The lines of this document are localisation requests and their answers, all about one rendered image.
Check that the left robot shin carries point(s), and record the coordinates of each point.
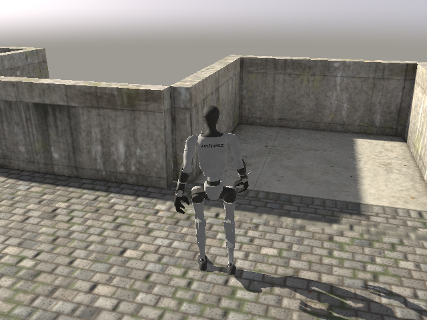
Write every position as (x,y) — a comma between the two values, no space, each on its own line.
(200,236)

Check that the right robot shin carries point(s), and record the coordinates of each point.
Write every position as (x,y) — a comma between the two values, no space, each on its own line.
(230,244)

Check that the robot shin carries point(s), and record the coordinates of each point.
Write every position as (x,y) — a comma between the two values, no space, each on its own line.
(200,236)
(230,244)

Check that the left robot forearm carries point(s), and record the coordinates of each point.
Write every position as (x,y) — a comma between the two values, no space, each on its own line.
(181,182)

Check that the right robot upper arm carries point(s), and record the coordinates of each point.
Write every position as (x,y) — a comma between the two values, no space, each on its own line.
(236,150)

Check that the left robot upper arm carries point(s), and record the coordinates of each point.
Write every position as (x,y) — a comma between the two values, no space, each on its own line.
(188,153)

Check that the left robot hand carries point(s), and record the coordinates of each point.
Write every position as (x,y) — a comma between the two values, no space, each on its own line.
(178,204)

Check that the right robot hand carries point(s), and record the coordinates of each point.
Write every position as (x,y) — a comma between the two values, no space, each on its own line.
(238,183)

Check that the right robot forearm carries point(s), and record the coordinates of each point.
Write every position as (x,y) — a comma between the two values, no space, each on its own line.
(242,173)

